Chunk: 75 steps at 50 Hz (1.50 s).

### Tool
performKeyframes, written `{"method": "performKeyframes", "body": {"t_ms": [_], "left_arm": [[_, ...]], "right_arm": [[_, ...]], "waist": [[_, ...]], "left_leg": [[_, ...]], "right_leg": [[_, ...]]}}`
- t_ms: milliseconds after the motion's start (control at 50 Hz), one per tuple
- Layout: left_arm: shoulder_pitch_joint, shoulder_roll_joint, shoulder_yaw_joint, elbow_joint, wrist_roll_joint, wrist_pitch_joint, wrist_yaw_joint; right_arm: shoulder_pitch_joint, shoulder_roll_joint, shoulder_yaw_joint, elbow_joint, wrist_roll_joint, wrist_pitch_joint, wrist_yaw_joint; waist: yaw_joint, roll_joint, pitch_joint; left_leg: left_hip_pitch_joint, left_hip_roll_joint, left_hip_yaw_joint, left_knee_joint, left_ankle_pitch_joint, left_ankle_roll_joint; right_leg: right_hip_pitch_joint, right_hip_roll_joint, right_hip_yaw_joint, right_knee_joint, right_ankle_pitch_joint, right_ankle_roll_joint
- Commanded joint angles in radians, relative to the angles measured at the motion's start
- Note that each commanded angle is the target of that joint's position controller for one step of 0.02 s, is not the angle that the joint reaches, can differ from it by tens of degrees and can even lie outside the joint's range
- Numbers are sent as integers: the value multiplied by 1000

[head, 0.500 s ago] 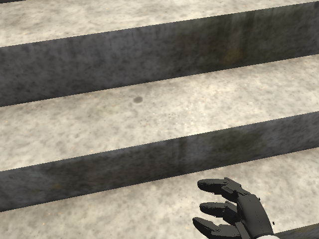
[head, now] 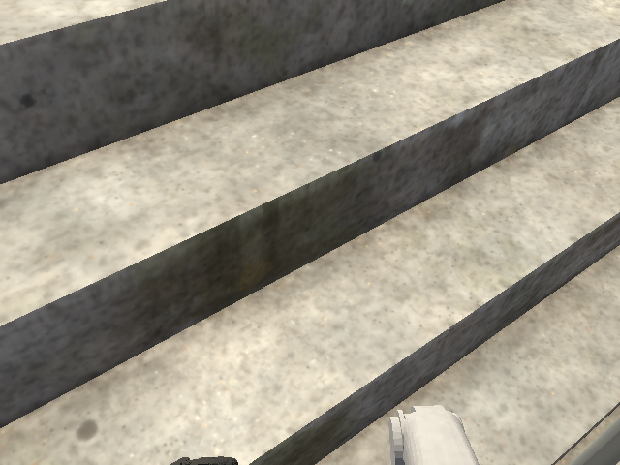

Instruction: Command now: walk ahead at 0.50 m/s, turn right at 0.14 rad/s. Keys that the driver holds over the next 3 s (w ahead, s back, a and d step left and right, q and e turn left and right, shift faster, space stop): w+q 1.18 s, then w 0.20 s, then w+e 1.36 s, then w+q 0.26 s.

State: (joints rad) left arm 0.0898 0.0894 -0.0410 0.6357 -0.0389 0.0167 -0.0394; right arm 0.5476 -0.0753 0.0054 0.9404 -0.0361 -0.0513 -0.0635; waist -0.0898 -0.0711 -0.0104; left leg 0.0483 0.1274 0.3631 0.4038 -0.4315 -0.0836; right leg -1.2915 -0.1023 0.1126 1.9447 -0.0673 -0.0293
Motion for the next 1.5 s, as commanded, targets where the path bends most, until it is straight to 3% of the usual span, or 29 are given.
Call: {"method": "performKeyframes", "body": {"t_ms": [20,100,140,180,200,240,300,340,400,460,520,560,600,680,720,740,760,780,800,840,900,960,1100,1180,1240,1260,1280,1400,1500], "left_arm": [[-278,-12,-26,-178,-9,-29,-20],[-640,-121,-116,-375,20,-139,-74],[-207,39,-17,-307,-19,-125,-38],[375,341,116,-81,12,-62,53],[422,401,132,24,63,-51,63],[323,318,121,92,69,-67,55],[137,18,61,241,70,-104,35],[30,39,56,202,48,-139,63],[-376,227,75,87,104,-101,84],[-574,395,111,-45,11,-109,65],[-417,88,7,-111,-33,-145,23],[-85,11,-14,-161,50,-191,4],[-322,5,-44,-216,99,-231,-25],[-697,-80,-113,-373,140,-222,-54],[-431,10,-69,-391,135,-172,43],[-124,148,27,-328,94,-129,104],[273,342,138,-136,46,-92,136],[339,392,140,-80,68,-76,138],[233,306,121,-104,56,-52,171],[-50,159,75,44,10,-64,159],[-216,0,35,187,70,-93,88],[-159,68,43,318,104,-97,35],[272,258,83,367,67,-85,58],[228,356,111,343,5,-66,63],[379,415,101,372,42,-119,18],[298,379,96,263,32,-143,-6],[282,333,115,335,32,-141,-31],[89,41,32,128,50,-103,18],[133,-34,-24,129,13,-79,42]], "right_arm": [[58,-165,-47,-2,29,33,-24],[168,-186,-52,54,49,95,-13],[316,-227,-33,100,29,-6,17],[-89,-359,-60,-16,59,-128,93],[-114,-327,-70,-14,74,-161,128],[-249,-207,-89,-82,111,-102,94],[-599,12,20,-352,27,-44,69],[-346,-2,24,-394,61,0,68],[58,-200,-46,-273,-9,81,16],[440,-343,-120,-193,-77,124,-16],[291,-127,-50,-14,-39,44,69],[-64,-220,-34,-69,-11,-3,98],[188,-127,-42,38,9,-6,93],[258,-58,-33,91,50,-9,47],[51,-229,-65,8,83,-53,1],[-11,-353,-104,6,75,-96,2],[-226,-438,-138,-15,27,-124,23],[-263,-329,-112,-67,6,-142,61],[-256,-362,-134,-99,1,-137,123],[-274,-107,-50,-240,-10,-53,118],[-90,-27,28,-261,4,13,111],[-326,52,82,-335,54,8,71],[-635,-1,124,-485,80,15,69],[-831,-36,163,-621,69,41,111],[-372,-308,0,-477,32,61,105],[-123,-525,-79,-387,6,78,80],[-10,-529,-82,-294,-21,87,61],[-343,-30,26,-75,2,12,114],[-245,0,38,-5,-34,-2,87]], "waist": [[3,194,190],[-66,126,143],[133,302,-351],[420,125,-652],[351,-177,-769],[264,-28,-498],[167,-32,-17],[-44,-67,67],[-321,105,15],[-494,11,-48],[-214,221,214],[174,212,182],[-52,189,91],[-38,75,5],[206,129,-309],[389,190,-525],[555,36,-666],[468,-415,-849],[433,-248,-743],[130,37,-143],[-151,229,83],[-126,42,132],[96,-3,-4],[77,-116,-32],[-99,-142,-384],[-151,296,-538],[-126,419,-675],[147,227,-42],[165,173,51]], "left_leg": [[231,236,-283,-289,361,241],[43,156,-221,-254,1349,196],[-287,253,-406,120,2022,205],[-648,3,-435,678,1450,106],[-720,-115,-460,1183,276,99],[-989,-75,-499,1598,-29,96],[-1110,-29,-477,1744,-133,170],[-1149,20,-628,1653,-353,204],[-557,-198,-278,1610,-36,134],[-237,-92,-431,817,85,175],[-170,32,-663,-362,686,237],[-151,-46,-687,45,1205,156],[-73,-109,-752,15,1285,62],[-245,-149,-811,-168,1119,82],[-846,-66,-925,-231,1634,79],[-754,-53,-984,-50,2154,99],[-700,-37,-925,388,1757,124],[-854,-314,-838,1242,212,89],[-1035,-304,-779,1831,80,69],[-1350,-210,-594,2140,-18,81],[-1090,-60,-587,1858,77,163],[-1027,-69,-461,1760,348,172],[-1764,54,-593,1880,83,94],[-950,102,-320,1095,-140,160],[-258,-141,-418,827,1,301],[-28,106,-1055,379,78,407],[31,195,-1395,1,23,412],[-530,95,-791,140,-185,144],[-433,123,-404,59,359,45]], "right_leg": [[-339,-93,-96,-141,-181,30],[205,-44,-386,-830,-474,12],[1319,45,-96,-903,-317,-98],[1814,-138,364,-1212,-158,-293],[1845,-354,586,-1398,173,-373],[1592,-392,329,-1339,266,-315],[1111,-239,44,-1396,92,-67],[1023,-351,-30,-1541,220,-37],[713,-169,-411,-1737,615,-3],[858,-107,-391,-1273,1053,37],[520,71,-262,-47,-454,14],[165,140,-178,55,-224,-20],[38,110,-246,107,-291,-10],[140,210,-426,-312,-428,-49],[1251,197,-224,-749,-535,-98],[1604,208,-83,-879,-392,-98],[1771,-9,234,-960,-110,-210],[1824,-404,942,-1378,-138,-465],[1607,-471,1260,-1568,-681,-510],[1174,-348,869,-1666,-925,-344],[635,-212,180,-1589,-513,-117],[452,-176,-227,-1654,-240,-119],[1324,-358,-91,-1706,-263,-108],[836,-252,-345,-2033,-227,-81],[1025,-217,-306,-1419,1298,-83],[773,-109,-265,-965,958,0],[662,63,-91,-408,55,40],[236,97,102,128,186,-101],[-107,209,121,371,232,-127]]}}
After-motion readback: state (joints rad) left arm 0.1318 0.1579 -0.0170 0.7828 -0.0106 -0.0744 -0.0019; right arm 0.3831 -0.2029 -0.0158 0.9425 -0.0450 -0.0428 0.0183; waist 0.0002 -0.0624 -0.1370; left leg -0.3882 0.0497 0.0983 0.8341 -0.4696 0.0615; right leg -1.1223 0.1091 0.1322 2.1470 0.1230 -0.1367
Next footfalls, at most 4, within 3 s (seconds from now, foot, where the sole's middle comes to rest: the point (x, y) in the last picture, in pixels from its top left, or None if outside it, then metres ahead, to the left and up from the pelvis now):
0.10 right None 0.25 -0.19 -0.56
0.54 left None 0.27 0.01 -0.53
0.76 right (309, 341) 0.55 -0.04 -0.35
1.22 left None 0.49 0.48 -0.15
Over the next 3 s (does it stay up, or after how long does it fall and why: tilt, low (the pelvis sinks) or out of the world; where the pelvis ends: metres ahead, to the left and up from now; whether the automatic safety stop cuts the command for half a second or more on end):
stays up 1.21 0.63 1.21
